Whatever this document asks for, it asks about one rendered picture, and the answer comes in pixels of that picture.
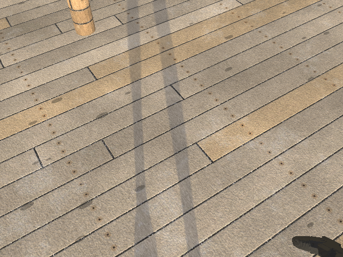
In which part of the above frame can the robot right hand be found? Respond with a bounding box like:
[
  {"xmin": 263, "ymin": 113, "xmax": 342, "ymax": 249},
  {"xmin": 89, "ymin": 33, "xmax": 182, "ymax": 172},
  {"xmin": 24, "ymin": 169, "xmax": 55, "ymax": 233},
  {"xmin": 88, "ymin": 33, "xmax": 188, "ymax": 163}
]
[{"xmin": 292, "ymin": 236, "xmax": 343, "ymax": 257}]

